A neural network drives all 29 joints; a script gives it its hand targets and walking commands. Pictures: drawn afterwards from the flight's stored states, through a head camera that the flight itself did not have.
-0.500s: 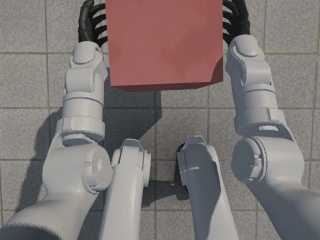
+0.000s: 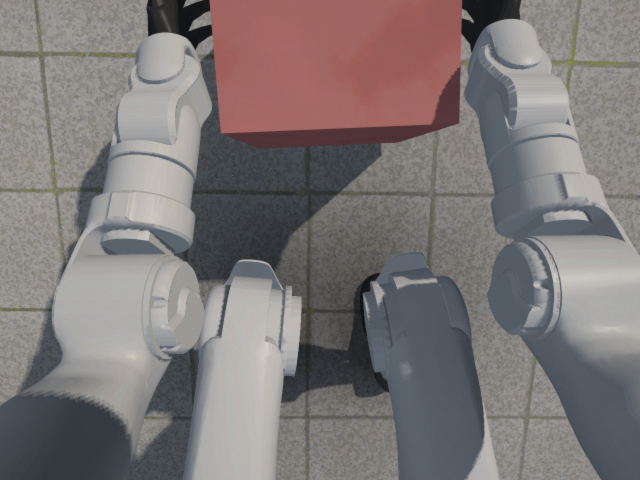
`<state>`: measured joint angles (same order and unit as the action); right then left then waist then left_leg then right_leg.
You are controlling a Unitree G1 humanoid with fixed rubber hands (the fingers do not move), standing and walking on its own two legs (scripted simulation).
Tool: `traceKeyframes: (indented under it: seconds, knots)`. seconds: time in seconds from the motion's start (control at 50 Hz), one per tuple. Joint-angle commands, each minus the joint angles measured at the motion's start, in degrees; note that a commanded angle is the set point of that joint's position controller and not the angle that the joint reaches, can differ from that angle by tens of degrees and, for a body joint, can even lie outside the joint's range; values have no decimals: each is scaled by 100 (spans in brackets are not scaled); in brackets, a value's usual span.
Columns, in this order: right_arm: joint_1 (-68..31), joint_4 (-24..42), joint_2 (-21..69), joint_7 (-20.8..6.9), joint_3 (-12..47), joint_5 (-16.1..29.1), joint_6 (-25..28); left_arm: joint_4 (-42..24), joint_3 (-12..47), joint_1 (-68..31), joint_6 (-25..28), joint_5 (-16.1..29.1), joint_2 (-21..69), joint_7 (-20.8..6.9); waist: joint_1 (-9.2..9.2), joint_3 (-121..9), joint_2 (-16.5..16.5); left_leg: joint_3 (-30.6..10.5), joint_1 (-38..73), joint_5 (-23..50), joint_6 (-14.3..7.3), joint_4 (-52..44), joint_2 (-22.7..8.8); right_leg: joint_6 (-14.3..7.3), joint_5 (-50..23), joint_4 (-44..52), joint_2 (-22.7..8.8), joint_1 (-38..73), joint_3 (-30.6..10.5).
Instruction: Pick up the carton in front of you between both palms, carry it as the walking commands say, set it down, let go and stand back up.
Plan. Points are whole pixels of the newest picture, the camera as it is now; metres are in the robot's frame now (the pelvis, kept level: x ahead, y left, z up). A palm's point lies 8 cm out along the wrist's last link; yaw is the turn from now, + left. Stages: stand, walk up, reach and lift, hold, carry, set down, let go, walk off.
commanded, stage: set down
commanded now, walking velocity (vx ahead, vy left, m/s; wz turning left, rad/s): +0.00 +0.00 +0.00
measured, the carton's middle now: (329, 49) +0.54 -0.02 -0.23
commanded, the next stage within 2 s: none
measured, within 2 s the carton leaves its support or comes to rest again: rests again in 0.20 s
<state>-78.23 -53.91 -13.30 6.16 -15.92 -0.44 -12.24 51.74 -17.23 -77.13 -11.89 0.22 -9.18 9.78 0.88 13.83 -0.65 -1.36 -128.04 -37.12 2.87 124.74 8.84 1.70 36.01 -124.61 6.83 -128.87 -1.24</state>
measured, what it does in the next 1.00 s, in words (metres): stands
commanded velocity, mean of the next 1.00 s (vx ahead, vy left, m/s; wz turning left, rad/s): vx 0.00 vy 0.00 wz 0.00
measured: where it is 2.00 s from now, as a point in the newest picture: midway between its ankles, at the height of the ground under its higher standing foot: (323, 355)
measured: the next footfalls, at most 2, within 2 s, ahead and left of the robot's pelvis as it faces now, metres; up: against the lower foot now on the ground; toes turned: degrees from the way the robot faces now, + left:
none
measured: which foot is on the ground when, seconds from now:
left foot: down 0.00-1.00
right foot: down 0.00-1.00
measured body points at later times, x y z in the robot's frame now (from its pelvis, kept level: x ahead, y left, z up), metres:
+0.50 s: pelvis -0.01 +0.00 -0.02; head +0.35 -0.01 +0.25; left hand +0.54 +0.13 -0.18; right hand +0.54 -0.18 -0.18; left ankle +0.09 +0.11 -0.35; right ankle +0.09 -0.11 -0.35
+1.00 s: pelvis -0.02 +0.00 -0.02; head +0.36 -0.01 +0.21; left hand +0.54 +0.15 -0.21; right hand +0.53 -0.19 -0.21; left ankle +0.09 +0.11 -0.35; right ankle +0.09 -0.11 -0.35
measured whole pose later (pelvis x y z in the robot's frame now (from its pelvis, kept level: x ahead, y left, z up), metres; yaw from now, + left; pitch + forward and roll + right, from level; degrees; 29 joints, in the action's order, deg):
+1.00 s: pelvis -0.02 +0.00 -0.02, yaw +0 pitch +30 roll +1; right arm -85.4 -64.5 -18.7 1.6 -17.0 -1.4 -5.9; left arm 62.6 -17.1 -84.9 -6.1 -1.3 -15.3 4.1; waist 0.7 29.6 -0.4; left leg 0.3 -123.5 -36.9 1.8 129.9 5.9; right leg 0.2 35.6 -129.8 4.1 -124.5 0.3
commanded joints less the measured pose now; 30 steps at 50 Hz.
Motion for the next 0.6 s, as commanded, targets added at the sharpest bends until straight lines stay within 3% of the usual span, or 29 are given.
traceKeyframes:
  seconds: [0.0,0.26,0.58]
  knots:
    - [-3173,498,5307,-1657,2001,450,149,-491,2154,-3432,157,419,5275,-1596,93,-6326,-12,410,2883,2634,-156,-797,60,-81,-2748,808,100,3100,352]
    - [-3631,286,4728,-1655,1738,398,318,-213,1851,-3859,315,398,4666,-1608,111,-5327,-36,330,2559,2107,-244,-642,27,-181,-2183,673,25,2734,248]
    - [-2968,-530,4019,-1819,955,-195,128,666,977,-3094,98,-232,3860,-1852,30,-3380,-48,231,1787,1102,-343,-650,-78,-309,-1203,656,-35,2087,92]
